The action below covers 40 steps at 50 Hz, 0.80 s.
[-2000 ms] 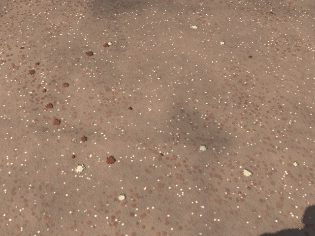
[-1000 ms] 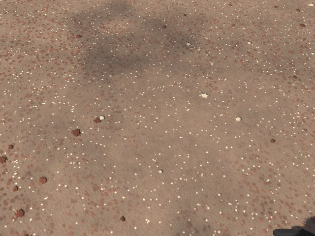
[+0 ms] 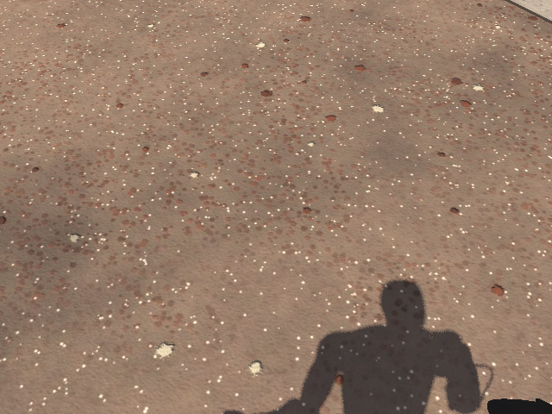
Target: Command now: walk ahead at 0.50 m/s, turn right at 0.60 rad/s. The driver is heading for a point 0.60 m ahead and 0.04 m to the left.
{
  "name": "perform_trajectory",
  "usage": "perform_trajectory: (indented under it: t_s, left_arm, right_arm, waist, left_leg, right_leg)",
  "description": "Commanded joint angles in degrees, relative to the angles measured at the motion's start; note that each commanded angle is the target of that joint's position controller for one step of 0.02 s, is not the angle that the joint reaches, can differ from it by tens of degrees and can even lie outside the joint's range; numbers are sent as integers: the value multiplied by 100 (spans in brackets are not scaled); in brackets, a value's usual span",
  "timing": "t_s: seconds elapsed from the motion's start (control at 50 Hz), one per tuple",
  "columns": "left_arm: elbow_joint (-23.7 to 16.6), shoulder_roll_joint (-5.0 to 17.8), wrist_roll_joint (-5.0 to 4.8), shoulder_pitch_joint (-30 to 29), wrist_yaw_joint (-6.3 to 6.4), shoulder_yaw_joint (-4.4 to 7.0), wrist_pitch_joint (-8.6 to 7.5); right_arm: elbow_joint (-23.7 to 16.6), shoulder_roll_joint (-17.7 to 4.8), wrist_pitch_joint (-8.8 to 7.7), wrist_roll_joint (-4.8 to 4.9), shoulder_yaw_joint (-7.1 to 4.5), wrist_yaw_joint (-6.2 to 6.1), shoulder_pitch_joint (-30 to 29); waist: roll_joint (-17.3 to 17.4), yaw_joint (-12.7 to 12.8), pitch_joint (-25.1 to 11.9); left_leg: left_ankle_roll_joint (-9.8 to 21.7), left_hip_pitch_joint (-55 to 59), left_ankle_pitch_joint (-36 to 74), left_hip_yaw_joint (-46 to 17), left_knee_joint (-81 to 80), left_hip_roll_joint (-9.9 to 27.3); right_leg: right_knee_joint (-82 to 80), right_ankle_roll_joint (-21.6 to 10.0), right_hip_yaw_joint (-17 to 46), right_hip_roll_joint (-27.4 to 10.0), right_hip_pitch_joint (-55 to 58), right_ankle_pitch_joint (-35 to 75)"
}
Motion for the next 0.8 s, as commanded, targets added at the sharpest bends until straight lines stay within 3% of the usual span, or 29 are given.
perform_trajectory:
  t_s: [0.02, 0.04, 0.08, 0.14, 0.26, 0.34, 0.38, 0.4, 0.42, 0.44, 0.46, 0.48, 0.5, 0.52, 0.54, 0.56, 0.58, 0.62, 0.68, 0.74, 0.8]
  left_arm:
    - [-552, 842, 15, -231, 16, 163, -73]
    - [-616, 766, 69, -420, -4, 176, -73]
    - [-646, 516, 13, -375, -65, 148, -36]
    - [-759, 232, 48, -589, -74, 62, -16]
    - [-968, 48, 103, -1552, -243, -93, -180]
    - [-1178, 139, 54, -2123, -332, -97, -220]
    - [-1190, 291, 75, -2025, -352, -39, -227]
    - [-1079, 422, 109, -1612, -342, 39, -228]
    - [-798, 649, 131, -786, -309, 179, -215]
    - [-557, 992, 149, 189, -234, 317, -176]
    - [-486, 1615, 196, 527, -189, 412, -154]
    - [-517, 1152, 140, 570, -204, 286, -171]
    - [-514, 903, 159, 165, -216, 180, -208]
    - [-526, 718, 161, -183, -218, 126, -236]
    - [-503, 539, 184, -487, -240, 77, -268]
    - [-499, 371, 222, -692, -249, 36, -324]
    - [-462, 345, 235, -800, -252, 44, -374]
    - [-328, 389, 242, -828, -241, 76, -491]
    - [-160, 462, 329, -875, -151, 94, -523]
    - [-90, 597, 297, -929, -33, 109, -456]
    - [103, 731, 213, -663, 51, 147, -332]
  right_arm:
    - [-126, -688, 58, -5, -214, -45, 866]
    - [-71, -572, 79, -30, -181, -60, 731]
    - [32, -503, 40, -56, -154, -84, 731]
    - [237, -669, -23, -6, -201, -61, 913]
    - [479, -948, 87, 111, -235, -80, 1124]
    - [753, -1119, 215, 188, -258, -85, 1584]
    - [828, -1216, 287, 227, -278, -105, 1572]
    - [843, -1264, 319, 248, -282, -123, 1488]
    - [856, -1187, 342, 244, -241, -143, 1470]
    - [760, -958, 323, 127, -132, -164, 1457]
    - [541, -268, 224, 4, 101, -118, 1989]
    - [660, -659, 100, 89, 17, -81, 1789]
    - [494, -966, 46, 286, -86, -41, 1371]
    - [453, -914, 37, 306, -70, -49, 1087]
    - [470, -848, 69, 222, -84, -66, 990]
    - [537, -811, 152, 191, -111, -74, 1114]
    - [604, -693, 244, 200, -98, -76, 1270]
    - [621, -511, 385, 198, -79, -105, 1295]
    - [490, -453, 425, 113, -95, -137, 990]
    - [289, -278, 376, 37, -19, -22, 445]
    - [30, -286, 394, 34, -10, 106, 96]
  waist:
    - [607, -618, -398]
    - [580, -550, -133]
    - [814, -427, -77]
    - [645, -410, 26]
    - [503, -648, 192]
    - [588, -765, 338]
    - [696, -565, 242]
    - [728, -263, -31]
    - [646, 160, -530]
    - [344, 569, -1214]
    - [-1177, 242, -1931]
    - [-954, 411, -2307]
    - [-727, 342, -1370]
    - [-429, 190, -849]
    - [-279, 10, -481]
    - [-380, -187, -351]
    - [-433, -303, -307]
    - [-320, -406, -139]
    - [-184, -450, 114]
    - [-187, -261, 128]
    - [-150, -107, 21]
  left_leg:
    - [825, 2777, -1416, -2735, -1606, 2057]
    - [823, 2336, -777, -2219, -1708, 1863]
    - [808, 1903, -194, -1537, -1959, 1623]
    - [1055, 1835, 427, -1079, -2223, 1662]
    - [978, 1959, 1231, -119, -2337, 1453]
    - [897, 2453, 1457, -102, -2178, 1722]
    - [793, 2717, 2336, -35, -1807, 1818]
    - [688, 2703, 3235, 128, -1284, 1734]
    - [536, 2417, 3785, 370, -332, 1499]
    - [312, 1352, 2701, 524, 1111, 1253]
    - [-79, -895, -933, 516, 3348, 266]
    - [-46, -1508, -2417, -427, 4183, 210]
    - [35, -2000, -2100, -477, 4400, 515]
    - [72, -1901, -1591, -375, 4146, 772]
    - [41, -1713, -1207, -350, 3794, 935]
    - [19, -1340, -908, -440, 3580, 1079]
    - [-28, -1066, -718, -471, 3508, 1090]
    - [-124, -1057, -424, -543, 3329, 1066]
    - [-271, -1204, 287, -608, 2471, 876]
    - [-255, -692, 1396, -139, 1151, 707]
    - [-165, -626, 1450, -35, 583, 612]
  right_leg:
    - [1607, 123, -169, -668, -2865, 660]
    - [1339, 138, -175, -821, -2768, 919]
    - [1030, 136, -281, -997, -2378, 1144]
    - [414, 186, -327, -993, -2540, 1364]
    - [-1655, 203, -852, -945, -2219, 2830]
    - [-2328, 59, -1041, -802, -2051, 2627]
    - [-2584, -123, -1152, -650, -1676, 2263]
    - [-2786, -248, -1297, -481, -980, 2292]
    - [-2964, -414, -1421, -308, 241, 2504]
    - [-2741, -667, -732, -896, 1912, 2621]
    - [-3195, -1576, 2079, -2429, 3720, 1663]
    - [-3855, -1731, 3180, -2659, 3719, 1207]
    - [-3928, -1470, 2242, -2515, 3040, 1335]
    - [-4028, -1279, 1420, -2241, 2248, 1732]
    - [-4231, -1159, 886, -2021, 1571, 2081]
    - [-4444, -1055, 485, -1854, 1101, 2361]
    - [-4650, -1044, 242, -1810, 792, 2453]
    - [-4921, -1074, -211, -1811, 496, 2805]
    - [-4840, -957, -1059, -1700, 410, 4554]
    - [-4725, -739, -1780, -1462, 311, 4956]
    - [-4441, -724, -1793, -1695, 854, 5166]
